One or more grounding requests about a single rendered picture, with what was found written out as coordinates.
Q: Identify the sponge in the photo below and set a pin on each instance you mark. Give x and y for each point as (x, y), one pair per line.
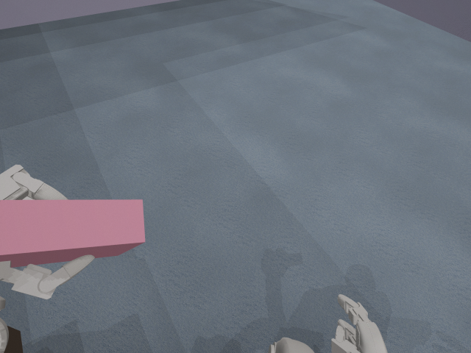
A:
(53, 231)

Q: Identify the table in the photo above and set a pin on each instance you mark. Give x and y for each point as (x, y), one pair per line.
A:
(14, 344)

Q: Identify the robot right hand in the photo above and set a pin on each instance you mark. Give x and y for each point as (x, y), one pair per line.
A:
(366, 338)

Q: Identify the robot left hand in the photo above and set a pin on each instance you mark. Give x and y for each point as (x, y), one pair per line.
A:
(17, 184)

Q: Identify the robot right thigh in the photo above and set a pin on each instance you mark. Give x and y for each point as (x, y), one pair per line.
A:
(289, 346)

